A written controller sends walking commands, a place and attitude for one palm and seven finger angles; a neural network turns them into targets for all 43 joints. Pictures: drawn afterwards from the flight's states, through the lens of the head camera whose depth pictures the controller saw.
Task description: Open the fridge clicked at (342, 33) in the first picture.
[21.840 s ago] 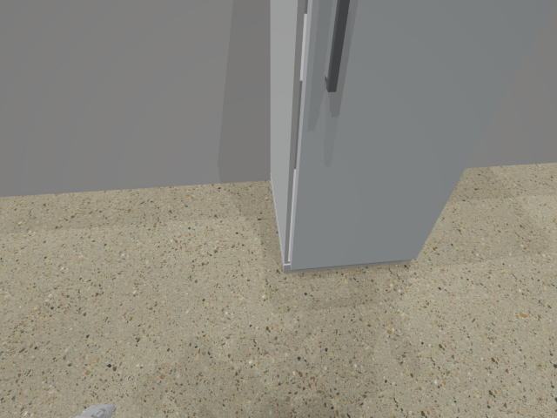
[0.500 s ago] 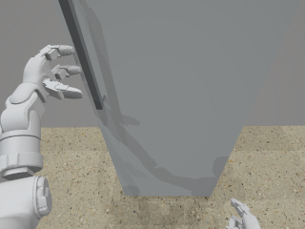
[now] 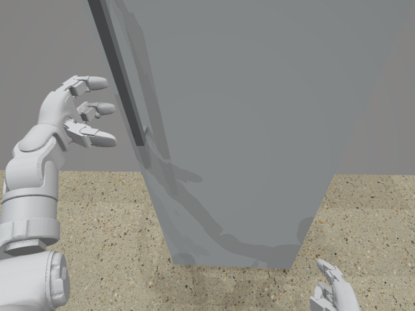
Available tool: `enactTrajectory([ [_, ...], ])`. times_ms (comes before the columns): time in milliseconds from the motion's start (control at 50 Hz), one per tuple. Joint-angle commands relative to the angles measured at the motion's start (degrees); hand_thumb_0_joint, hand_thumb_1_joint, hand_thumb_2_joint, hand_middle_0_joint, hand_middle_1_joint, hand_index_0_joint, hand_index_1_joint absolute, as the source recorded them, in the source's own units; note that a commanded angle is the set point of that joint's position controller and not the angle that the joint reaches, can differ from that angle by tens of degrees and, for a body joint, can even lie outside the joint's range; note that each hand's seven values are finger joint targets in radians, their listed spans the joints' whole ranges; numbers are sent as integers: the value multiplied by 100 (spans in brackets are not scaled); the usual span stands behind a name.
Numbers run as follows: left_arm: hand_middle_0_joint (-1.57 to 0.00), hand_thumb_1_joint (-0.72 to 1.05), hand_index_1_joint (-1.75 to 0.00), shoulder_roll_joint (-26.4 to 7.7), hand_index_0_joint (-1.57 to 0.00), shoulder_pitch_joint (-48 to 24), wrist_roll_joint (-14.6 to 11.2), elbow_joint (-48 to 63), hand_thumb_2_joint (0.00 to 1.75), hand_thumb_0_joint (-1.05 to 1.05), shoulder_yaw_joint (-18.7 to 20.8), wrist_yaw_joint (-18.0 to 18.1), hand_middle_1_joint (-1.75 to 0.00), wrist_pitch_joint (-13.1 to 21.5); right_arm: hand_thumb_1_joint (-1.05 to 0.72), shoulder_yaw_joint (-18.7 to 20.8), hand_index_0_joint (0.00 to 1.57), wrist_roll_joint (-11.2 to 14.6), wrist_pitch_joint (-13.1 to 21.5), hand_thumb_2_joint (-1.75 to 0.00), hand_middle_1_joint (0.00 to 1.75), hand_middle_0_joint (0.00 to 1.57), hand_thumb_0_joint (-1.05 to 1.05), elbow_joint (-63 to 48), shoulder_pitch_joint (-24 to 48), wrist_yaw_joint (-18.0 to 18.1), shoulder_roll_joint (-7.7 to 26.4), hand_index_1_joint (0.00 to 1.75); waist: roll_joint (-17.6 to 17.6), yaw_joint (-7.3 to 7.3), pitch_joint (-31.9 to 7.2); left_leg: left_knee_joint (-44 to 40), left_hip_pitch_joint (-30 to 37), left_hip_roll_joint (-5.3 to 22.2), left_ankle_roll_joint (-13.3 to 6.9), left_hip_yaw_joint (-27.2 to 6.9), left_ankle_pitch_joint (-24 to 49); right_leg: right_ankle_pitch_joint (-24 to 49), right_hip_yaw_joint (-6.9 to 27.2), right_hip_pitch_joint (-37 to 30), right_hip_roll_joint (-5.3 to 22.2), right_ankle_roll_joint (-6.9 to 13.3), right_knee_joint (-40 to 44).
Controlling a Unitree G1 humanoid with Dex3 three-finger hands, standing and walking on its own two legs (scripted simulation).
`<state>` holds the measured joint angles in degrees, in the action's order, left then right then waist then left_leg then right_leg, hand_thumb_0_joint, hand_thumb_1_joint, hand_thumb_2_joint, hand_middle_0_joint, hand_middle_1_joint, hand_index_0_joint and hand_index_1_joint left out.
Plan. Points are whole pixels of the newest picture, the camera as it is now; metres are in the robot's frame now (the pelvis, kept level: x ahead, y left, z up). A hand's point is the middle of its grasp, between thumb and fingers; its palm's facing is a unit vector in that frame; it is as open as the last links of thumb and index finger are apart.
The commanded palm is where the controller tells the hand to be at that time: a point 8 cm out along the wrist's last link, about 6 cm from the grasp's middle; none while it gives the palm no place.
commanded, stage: move the hooked fingers beside the handle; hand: left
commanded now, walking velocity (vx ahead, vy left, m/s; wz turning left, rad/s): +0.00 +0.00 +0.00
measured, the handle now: (124, 72) +0.46 +0.18 +0.27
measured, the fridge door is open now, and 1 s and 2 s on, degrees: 0 0 0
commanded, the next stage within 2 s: feel for the door with the fingertips in 1.24 s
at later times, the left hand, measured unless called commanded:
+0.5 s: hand (93, 106) +0.39 +0.22 +0.24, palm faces +0.07 -1.00 -0.02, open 14.0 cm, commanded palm +0.36 +0.27 +0.24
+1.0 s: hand (98, 109) +0.40 +0.22 +0.22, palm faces +0.07 -1.00 -0.04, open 14.0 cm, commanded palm +0.37 +0.28 +0.24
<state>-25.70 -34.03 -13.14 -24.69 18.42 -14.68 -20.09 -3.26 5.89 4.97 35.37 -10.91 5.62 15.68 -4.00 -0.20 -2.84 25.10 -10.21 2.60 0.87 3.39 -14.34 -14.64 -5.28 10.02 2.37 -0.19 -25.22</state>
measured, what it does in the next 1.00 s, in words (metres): stands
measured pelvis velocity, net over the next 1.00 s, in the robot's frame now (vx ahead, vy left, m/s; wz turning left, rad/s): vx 0.01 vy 0.01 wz -0.02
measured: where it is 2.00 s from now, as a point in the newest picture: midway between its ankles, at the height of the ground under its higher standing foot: outside the picture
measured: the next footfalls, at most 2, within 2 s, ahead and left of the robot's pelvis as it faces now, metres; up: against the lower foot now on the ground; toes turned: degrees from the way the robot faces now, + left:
none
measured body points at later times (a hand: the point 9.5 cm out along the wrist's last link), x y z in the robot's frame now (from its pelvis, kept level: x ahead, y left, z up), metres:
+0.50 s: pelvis +0.00 +0.00 +0.00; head -0.02 -0.02 +0.45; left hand +0.38 +0.27 +0.25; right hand +0.15 -0.25 -0.09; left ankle -0.01 +0.13 -0.74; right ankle -0.01 -0.12 -0.74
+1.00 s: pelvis +0.01 +0.01 +0.00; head +0.00 -0.02 +0.45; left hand +0.39 +0.28 +0.23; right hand +0.17 -0.24 -0.09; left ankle -0.01 +0.13 -0.74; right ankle -0.01 -0.12 -0.74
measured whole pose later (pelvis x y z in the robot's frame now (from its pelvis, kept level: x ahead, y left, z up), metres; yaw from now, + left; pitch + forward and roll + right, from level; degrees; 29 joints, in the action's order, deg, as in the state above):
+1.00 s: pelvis +0.01 +0.01 +0.00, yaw -1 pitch +0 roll +0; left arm -26.0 -34.3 -12.3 -25.5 20.5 -13.8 -17.6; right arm -3.6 5.5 4.2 35.2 -12.6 5.3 14.9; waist -3.4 0.6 -2.6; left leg 24.2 -9.7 2.5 0.6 4.5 -14.6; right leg -14.4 -4.1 10.0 2.3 -0.6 -24.3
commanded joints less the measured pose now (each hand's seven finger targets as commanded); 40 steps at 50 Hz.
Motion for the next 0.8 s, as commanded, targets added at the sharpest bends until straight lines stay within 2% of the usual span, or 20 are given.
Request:
enactTrajectory([
  [0, -30, -50, -120, -1662, -30, -3024, -134, 1953, 30, 0, 586, 44, -120, 981, -90, 232, 20, -39, 336, -90, 30, 20, 0, -912, 576, 65, 621, 30, 320, 0, -1853, -94, 955, -197, -328, -296, 1757, 2087, 223, -471, -105, 129, 163],
  [20, -30, -50, -120, -1680, -30, -3115, -153, 1980, 30, 0, 638, 44, -120, 1040, -90, 223, 20, -37, 365, -90, 30, 20, 0, -896, 595, 64, 599, 30, 173, 5, -1831, -72, 1006, -209, -332, -273, 1726, 2090, 241, -417, -106, 127, 185],
  [40, -30, -50, -120, -1914, -30, -2872, -120, 1747, 30, 0, 808, 62, -120, 1051, -90, 231, 20, -44, 353, -90, 30, 20, 0, -833, 532, 63, 635, 30, 282, -30, -1725, -101, 923, -170, -329, -278, 1672, 2005, 241, -441, -102, 121, 234],
  [100, -30, -50, -120, -1517, -30, -2861, -37, 949, 30, 0, 408, 34, -120, 784, -90, 197, 20, 9, 333, -90, 30, 20, 0, -721, 490, 105, 650, 30, -17, 63, -960, -216, 614, -179, -295, -255, 1189, 1530, 224, -10, -103, 130, 332],
  [140, -30, -50, -120, -1283, -30, -2764, 38, 509, 30, 0, 107, 12, -120, 571, -90, 229, 20, 46, 292, -90, 30, 20, 0, -642, 412, 107, 706, 30, -32, 116, -707, -260, 534, -161, -278, -264, 972, 1229, 222, 166, -95, 137, 412],
  [200, -30, -50, -120, -1041, -30, -2792, -5, 697, 30, 0, -103, -38, -120, 463, -90, 252, 20, 43, 292, -90, 30, 20, 0, -755, 414, 92, 712, 30, 115, 111, -1017, -227, 602, -172, -285, -319, 1180, 1433, 175, 64, -91, 146, 311],
  [280, -30, -50, -120, -1494, -30, -2761, -181, 1498, 30, 0, 500, 9, -120, 799, -90, 276, 20, -24, 336, -90, 30, 20, 0, -882, 464, 62, 681, 30, 521, -52, -1786, -161, 847, -173, -312, -343, 1613, 1895, 181, -433, -105, 139, 202],
  [320, -30, -50, -120, -1824, -30, -2669, -173, 1837, 30, 0, 900, 92, -120, 975, -90, 277, 20, -45, 362, -90, 30, 20, 0, -899, 502, 47, 660, 30, 444, -143, -1950, -153, 879, -175, -311, -300, 1829, 2130, 197, -631, -106, 139, 143],
  [380, -30, -50, -120, -2012, -30, -2357, -84, 1683, 30, 0, 1108, 217, -120, 973, -90, 261, 20, -47, 357, -90, 30, 20, 0, -842, 472, 22, 654, 30, 425, -175, -1574, -225, 689, -157, -318, -237, 1741, 2075, 207, -580, -112, 116, 202],
  [420, -30, -50, -120, -1760, -30, -2194, -23, 1418, 30, 0, 865, 194, -120, 791, -90, 262, 20, -14, 337, -90, 30, 20, 0, -834, 485, 24, 667, 30, 253, -126, -1209, -263, 566, -160, -308, -186, 1556, 1927, 214, -382, -107, 116, 241],
  [440, -30, -50, -120, -1884, -30, -2008, 26, 1214, 30, 0, 926, 169, -120, 691, -90, 286, 20, 2, 312, -90, 30, 20, 0, -810, 442, 19, 704, 30, 182, -148, -1087, -275, 519, -144, -303, -180, 1486, 1815, 217, -339, -103, 121, 290],
  [460, -30, -50, -120, -1686, -30, -1960, 15, 1071, 30, 0, 718, 104, -120, 567, -90, 261, 20, 21, 295, -90, 30, 20, 0, -825, 462, 30, 706, 30, 117, -88, -919, -301, 445, -158, -301, -169, 1365, 1725, 220, -242, -95, 113, 315],
  [480, -30, -50, -120, -1736, -30, -2048, 38, 924, 30, 0, 659, 40, -120, 468, -90, 266, 20, 41, 272, -90, 30, 20, 0, -798, 407, 48, 735, 30, 75, -29, -810, -286, 425, -159, -295, -174, 1289, 1648, 218, -122, -105, 114, 333],
  [520, -30, -50, -120, -1611, -30, -2236, -14, 933, 30, 0, 474, -104, -120, 400, -90, 285, 20, 51, 278, -90, 30, 20, 0, -822, 366, 71, 760, 30, 187, 60, -863, -227, 486, -163, -314, -204, 1240, 1597, 209, -24, -115, 109, 348],
  [560, -30, -50, -120, -1348, -30, -2598, -83, 1544, 30, 0, 185, -237, -120, 552, -90, 291, 20, 43, 318, -90, 30, 20, 0, -911, 427, 84, 724, 30, -48, 112, -1303, -160, 836, -169, -325, -225, 1519, 1813, 204, -126, -113, 139, 295],
  [580, -30, -50, -120, -1459, -30, -2647, -119, 1722, 30, 0, 299, -245, -120, 636, -90, 293, 20, 36, 345, -90, 30, 20, 0, -935, 433, 88, 700, 30, 19, 94, -1483, -118, 969, -171, -331, -255, 1595, 1861, 200, -156, -129, 143, 277],
  [600, -30, -50, -120, -1278, -30, -2932, -179, 2038, 30, 0, 135, -279, -120, 749, -90, 279, 20, 16, 387, -90, 30, 20, 0, -936, 465, 97, 682, 30, -100, 151, -1638, -82, 1123, -184, -331, -256, 1676, 1947, 204, -140, -132, 142, 261],
  [620, -30, -50, -120, -1439, -30, -2964, -227, 2008, 30, 0, 328, -254, -120, 827, -90, 271, 20, 8, 408, -90, 30, 20, 0, -897, 452, 112, 672, 30, -5, 124, -1662, -70, 1138, -181, -318, -298, 1685, 1932, 186, -159, -145, 150, 252],
  [700, -30, -50, -120, -1223, -30, -3095, -262, 1592, 30, 0, 199, -114, -120, 853, -90, 239, 20, 9, 451, -90, 30, 20, 0, -703, 457, 142, 678, 30, 79, 159, -1303, -179, 990, -170, -291, -331, 1343, 1535, 159, 56, -157, 137, 339],
  [780, -30, -50, -120, -1505, -30, -2619, -36, 812, 30, 0, 440, 147, -120, 481, -90, 239, 20, 7, 342, -90, 30, 20, 0, -648, 430, 101, 708, 30, 161, -6, -1007, -264, 585, -175, -264, -320, 1281, 1448, 170, 1, -116, 145, 331],
])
